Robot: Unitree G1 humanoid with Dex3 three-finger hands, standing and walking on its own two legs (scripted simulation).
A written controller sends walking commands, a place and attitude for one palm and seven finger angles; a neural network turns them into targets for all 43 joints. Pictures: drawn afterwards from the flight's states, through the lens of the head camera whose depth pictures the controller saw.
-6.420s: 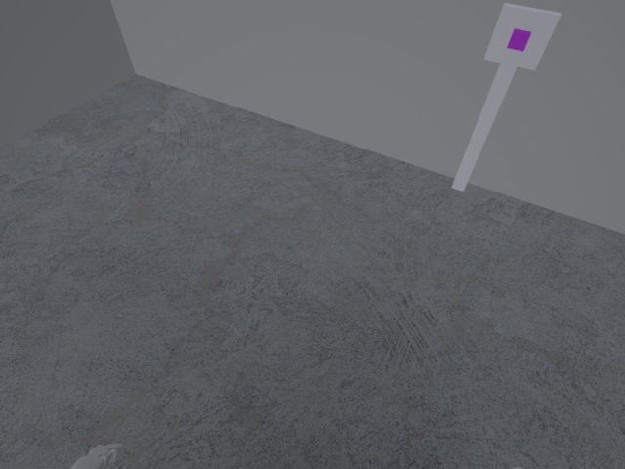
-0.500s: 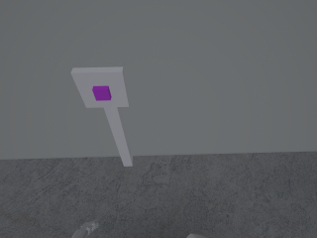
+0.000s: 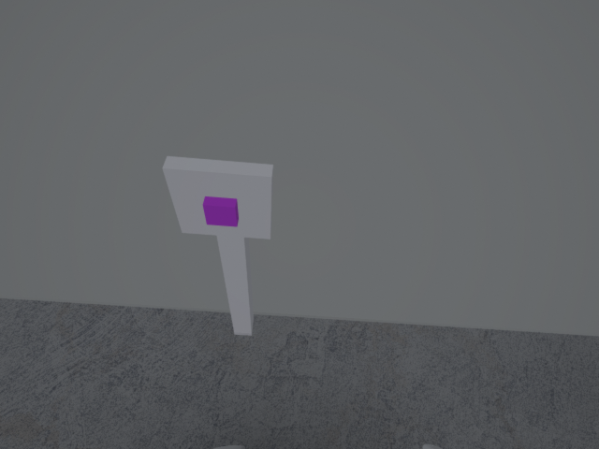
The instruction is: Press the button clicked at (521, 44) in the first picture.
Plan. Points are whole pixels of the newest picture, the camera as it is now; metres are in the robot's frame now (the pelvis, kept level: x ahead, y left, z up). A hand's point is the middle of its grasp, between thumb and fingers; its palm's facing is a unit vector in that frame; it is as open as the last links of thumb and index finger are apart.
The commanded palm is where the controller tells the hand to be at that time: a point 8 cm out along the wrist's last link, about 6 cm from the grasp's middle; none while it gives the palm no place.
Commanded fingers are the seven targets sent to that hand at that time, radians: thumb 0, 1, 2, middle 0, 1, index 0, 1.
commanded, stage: come to a stop and stand still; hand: left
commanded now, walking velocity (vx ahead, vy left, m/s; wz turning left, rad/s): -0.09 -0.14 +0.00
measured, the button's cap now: (221, 210) +0.49 +0.19 -0.05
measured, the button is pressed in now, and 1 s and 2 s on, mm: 0 0 0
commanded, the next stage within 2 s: look again from close up in 1.14 s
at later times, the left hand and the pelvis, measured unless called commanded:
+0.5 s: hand out of the picture -0.01 +0.12 -0.15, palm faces +0.03 -0.97 -0.25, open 7.3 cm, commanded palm none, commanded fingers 0.00 0.90 0.90 -0.20 -0.30 -0.20 -0.30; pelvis -0.03 -0.06 +0.01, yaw -1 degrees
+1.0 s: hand out of the picture -0.02 +0.20 -0.18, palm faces +0.00 -0.97 -0.23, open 7.4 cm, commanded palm none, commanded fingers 0.00 0.90 0.90 -0.20 -0.30 -0.20 -0.30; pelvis -0.04 +0.01 -0.01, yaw -1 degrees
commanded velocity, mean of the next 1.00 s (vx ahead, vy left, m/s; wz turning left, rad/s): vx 0.03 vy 0.05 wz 0.00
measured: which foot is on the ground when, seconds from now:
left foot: down 0.00-0.30, up 0.32-0.66, down 0.68-1.00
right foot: up 0.00-0.26, down 0.28-1.00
